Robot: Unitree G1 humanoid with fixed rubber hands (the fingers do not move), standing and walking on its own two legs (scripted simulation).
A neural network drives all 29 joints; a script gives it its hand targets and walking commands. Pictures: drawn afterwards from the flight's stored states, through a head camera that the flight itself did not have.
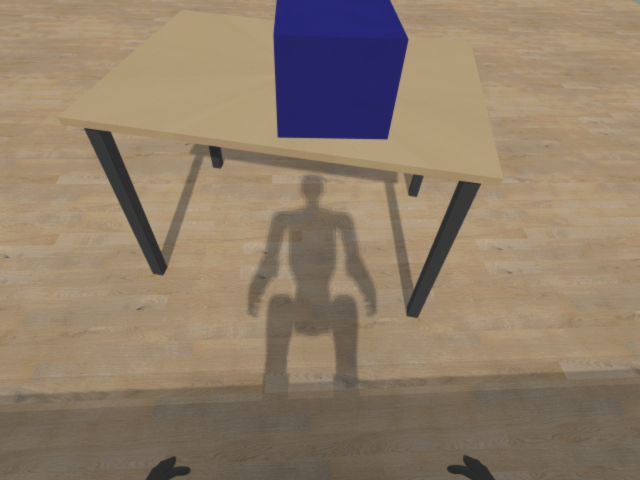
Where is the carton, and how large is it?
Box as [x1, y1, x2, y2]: [273, 0, 408, 138]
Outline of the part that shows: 277,0 273,35 278,137 387,138 408,39 390,1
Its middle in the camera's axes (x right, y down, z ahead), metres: +0.03 -0.42 +0.93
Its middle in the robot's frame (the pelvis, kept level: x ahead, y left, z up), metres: +0.99 -0.03 +0.05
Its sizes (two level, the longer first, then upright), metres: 0.270 0.242 0.235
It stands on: a table, 0.69 m high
